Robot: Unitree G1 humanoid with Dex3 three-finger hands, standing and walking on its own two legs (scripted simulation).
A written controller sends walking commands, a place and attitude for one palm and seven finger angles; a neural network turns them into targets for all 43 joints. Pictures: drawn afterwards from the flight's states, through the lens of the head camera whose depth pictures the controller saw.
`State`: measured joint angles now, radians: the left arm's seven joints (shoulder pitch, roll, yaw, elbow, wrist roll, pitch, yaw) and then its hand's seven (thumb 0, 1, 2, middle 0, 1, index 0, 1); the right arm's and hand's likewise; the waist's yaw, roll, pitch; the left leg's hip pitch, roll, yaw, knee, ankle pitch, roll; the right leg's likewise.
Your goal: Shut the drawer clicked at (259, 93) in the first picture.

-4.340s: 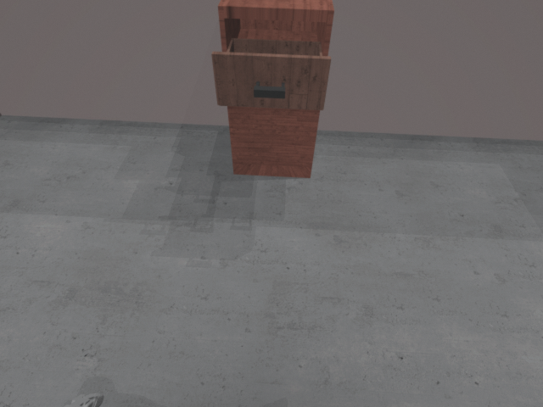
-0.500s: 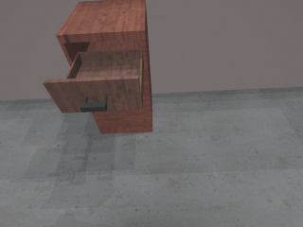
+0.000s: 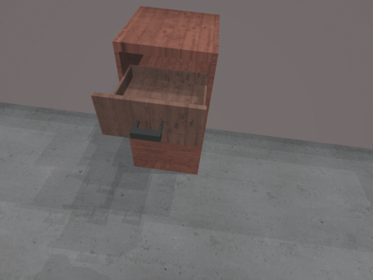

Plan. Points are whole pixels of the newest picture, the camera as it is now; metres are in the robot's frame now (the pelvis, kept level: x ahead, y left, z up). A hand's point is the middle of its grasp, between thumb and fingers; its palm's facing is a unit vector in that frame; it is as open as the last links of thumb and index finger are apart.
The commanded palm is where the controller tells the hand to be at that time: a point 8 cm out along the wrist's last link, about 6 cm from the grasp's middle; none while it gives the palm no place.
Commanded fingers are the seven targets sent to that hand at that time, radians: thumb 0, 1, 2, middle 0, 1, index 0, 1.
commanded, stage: take the last steps up to it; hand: left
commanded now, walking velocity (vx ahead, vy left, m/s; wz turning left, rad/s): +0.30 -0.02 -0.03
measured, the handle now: (147, 129) +0.57 +0.19 -0.07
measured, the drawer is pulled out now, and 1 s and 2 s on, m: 0.30 0.30 0.30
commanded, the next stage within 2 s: come to a stop and stand still in 0.66 s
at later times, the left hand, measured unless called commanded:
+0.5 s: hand (149, 229) +0.28 +0.13 -0.16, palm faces -0.01 -0.98 -0.20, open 7.4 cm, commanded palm none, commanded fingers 0.00 0.90 0.90 -0.20 -0.30 -0.20 -0.30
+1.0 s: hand (140, 262) +0.20 +0.14 -0.18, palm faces +0.09 -0.99 -0.14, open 7.4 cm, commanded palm none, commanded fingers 0.00 0.90 0.90 -0.20 -0.30 -0.20 -0.30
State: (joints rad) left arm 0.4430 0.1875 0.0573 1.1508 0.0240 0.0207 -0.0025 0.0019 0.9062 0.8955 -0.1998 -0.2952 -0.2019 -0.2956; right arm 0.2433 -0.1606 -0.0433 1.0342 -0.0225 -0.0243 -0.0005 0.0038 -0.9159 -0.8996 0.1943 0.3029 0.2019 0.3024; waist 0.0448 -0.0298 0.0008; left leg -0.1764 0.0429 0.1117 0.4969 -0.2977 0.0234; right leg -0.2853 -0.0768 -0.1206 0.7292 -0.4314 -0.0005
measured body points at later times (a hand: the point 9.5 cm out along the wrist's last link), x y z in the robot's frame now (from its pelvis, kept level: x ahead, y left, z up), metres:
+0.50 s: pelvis +0.15 -0.05 -0.01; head +0.17 -0.07 +0.43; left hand +0.28 +0.18 -0.15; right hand +0.04 -0.25 -0.18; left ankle +0.02 +0.09 -0.66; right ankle +0.22 -0.13 -0.74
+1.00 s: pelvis +0.26 -0.02 +0.00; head +0.27 +0.00 +0.45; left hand +0.20 +0.19 -0.17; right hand +0.36 -0.23 -0.14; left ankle +0.31 +0.08 -0.74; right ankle +0.21 -0.13 -0.73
